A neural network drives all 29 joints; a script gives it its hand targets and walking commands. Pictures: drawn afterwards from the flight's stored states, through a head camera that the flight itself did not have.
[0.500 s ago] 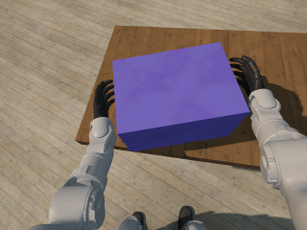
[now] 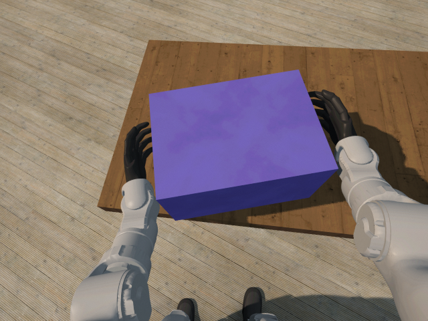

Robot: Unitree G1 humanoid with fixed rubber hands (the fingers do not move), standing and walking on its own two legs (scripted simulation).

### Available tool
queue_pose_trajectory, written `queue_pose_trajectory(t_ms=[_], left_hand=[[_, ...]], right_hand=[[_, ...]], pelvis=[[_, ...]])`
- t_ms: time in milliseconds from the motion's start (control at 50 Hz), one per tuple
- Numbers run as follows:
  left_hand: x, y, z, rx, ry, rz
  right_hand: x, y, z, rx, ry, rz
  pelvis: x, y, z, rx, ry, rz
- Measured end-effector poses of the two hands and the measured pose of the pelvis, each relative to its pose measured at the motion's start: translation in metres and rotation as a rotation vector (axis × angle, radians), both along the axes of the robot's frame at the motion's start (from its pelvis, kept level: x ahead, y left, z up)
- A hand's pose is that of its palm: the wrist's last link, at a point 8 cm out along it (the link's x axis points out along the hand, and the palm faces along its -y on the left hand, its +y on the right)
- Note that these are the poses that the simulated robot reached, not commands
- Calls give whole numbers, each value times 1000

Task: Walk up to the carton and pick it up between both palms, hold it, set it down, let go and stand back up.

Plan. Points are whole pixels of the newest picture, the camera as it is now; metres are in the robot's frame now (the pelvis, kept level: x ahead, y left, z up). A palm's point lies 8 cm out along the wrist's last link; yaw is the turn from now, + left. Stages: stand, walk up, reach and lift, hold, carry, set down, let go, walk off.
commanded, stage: reach and lift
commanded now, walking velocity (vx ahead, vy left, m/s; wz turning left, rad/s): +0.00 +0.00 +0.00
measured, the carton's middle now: (233, 148) +0.44 +0.02 -0.04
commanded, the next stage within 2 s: none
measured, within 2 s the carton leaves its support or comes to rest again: leaves its support in 1.54 s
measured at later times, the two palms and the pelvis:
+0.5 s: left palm (136, 169) +0.37 +0.20 -0.02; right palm (339, 132) +0.47 -0.17 +0.01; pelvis +0.00 +0.01 +0.00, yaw +1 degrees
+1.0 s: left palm (136, 172) +0.37 +0.20 -0.02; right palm (341, 142) +0.45 -0.18 +0.01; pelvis -0.01 +0.01 +0.00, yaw +0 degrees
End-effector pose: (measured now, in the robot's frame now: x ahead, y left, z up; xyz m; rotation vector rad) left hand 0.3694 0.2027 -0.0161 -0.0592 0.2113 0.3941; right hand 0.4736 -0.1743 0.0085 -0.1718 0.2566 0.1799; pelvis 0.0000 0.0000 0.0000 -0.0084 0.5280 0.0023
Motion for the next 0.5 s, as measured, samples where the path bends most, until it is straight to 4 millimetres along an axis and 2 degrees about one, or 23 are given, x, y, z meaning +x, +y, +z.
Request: queue_pose_trajectory(t_ms=[500], left_hand=[[2, 2, -3, -9, -25, -12]], right_hand=[[-4, 1, 0, -2, -6, -13]], pelvis=[[-2, 6, -1, -6, 5, 12]])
